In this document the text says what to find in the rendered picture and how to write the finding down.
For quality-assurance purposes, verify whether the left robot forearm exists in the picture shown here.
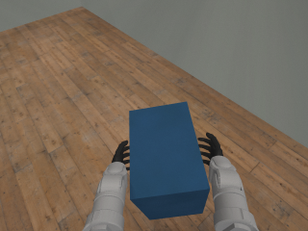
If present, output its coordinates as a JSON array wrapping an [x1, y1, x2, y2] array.
[[82, 162, 128, 231]]

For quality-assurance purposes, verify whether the robot left hand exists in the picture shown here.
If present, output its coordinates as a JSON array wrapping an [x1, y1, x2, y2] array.
[[112, 141, 130, 171]]

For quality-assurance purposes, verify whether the carton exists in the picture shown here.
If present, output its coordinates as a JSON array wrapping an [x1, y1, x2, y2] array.
[[129, 101, 210, 220]]

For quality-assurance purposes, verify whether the robot right hand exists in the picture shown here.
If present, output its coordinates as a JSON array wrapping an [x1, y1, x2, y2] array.
[[198, 132, 223, 166]]

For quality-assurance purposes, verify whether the right robot forearm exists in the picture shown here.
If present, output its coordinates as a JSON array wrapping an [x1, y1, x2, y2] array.
[[208, 155, 259, 231]]

